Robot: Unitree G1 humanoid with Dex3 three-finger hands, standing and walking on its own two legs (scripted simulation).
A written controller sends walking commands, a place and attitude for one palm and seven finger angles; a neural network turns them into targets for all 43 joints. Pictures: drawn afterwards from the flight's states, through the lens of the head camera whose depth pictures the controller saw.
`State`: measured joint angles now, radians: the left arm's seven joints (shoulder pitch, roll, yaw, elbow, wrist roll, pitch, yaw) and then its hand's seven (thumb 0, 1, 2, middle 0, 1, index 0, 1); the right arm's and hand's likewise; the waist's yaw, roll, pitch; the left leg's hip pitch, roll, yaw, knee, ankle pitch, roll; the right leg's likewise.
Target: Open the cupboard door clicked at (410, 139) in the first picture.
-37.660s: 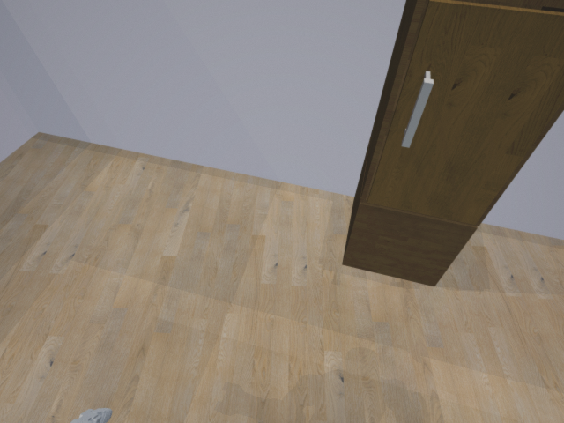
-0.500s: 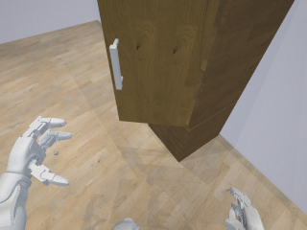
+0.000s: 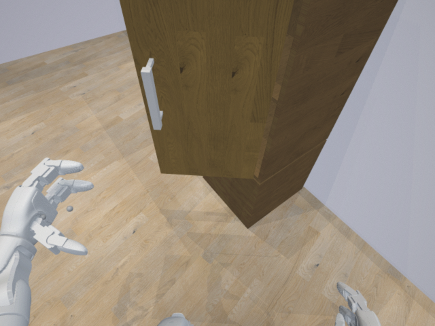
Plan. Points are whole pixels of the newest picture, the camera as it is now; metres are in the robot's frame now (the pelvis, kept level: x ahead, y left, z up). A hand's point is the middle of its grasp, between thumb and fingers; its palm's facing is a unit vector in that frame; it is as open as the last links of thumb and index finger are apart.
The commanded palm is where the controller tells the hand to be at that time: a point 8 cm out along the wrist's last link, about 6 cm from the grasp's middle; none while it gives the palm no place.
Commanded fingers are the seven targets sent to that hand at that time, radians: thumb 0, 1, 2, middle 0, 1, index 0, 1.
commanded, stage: raise the hand with hooked fingers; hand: left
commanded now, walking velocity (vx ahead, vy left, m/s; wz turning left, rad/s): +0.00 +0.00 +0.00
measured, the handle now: (154, 96) +0.61 +0.20 +0.06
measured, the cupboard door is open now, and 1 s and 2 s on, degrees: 50 50 50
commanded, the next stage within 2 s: move the hooked fingers beside the handle in 0.18 s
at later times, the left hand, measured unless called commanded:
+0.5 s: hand (73, 194) +0.32 +0.28 +0.07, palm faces +0.01 -1.00 +0.00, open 14.0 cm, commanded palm +0.30 +0.32 +0.08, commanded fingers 0.00 -0.50 0.30 -0.30 -1.20 -0.30 -1.20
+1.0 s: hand (99, 155) +0.41 +0.26 +0.07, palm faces -0.01 -1.00 +0.01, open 14.0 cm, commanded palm +0.39 +0.31 +0.07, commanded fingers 0.00 -0.50 0.30 -0.30 -1.20 -0.30 -1.20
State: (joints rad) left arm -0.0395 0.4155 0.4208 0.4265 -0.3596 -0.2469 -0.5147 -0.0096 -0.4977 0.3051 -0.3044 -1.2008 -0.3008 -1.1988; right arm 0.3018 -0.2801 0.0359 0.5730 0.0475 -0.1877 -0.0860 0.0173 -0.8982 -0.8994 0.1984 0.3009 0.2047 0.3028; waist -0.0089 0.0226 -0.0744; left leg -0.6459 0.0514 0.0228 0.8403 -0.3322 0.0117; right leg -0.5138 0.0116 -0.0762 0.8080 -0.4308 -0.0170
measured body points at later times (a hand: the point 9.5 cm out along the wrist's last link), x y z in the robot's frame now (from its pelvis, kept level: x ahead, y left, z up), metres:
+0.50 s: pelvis +0.00 +0.00 -0.01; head +0.04 +0.01 +0.44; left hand +0.31 +0.33 +0.07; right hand +0.15 -0.25 -0.09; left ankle +0.05 +0.11 -0.70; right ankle -0.01 -0.11 -0.70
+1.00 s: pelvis +0.01 +0.01 -0.01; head +0.08 +0.02 +0.43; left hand +0.40 +0.32 +0.07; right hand +0.08 -0.26 -0.11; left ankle +0.05 +0.11 -0.70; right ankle -0.01 -0.11 -0.70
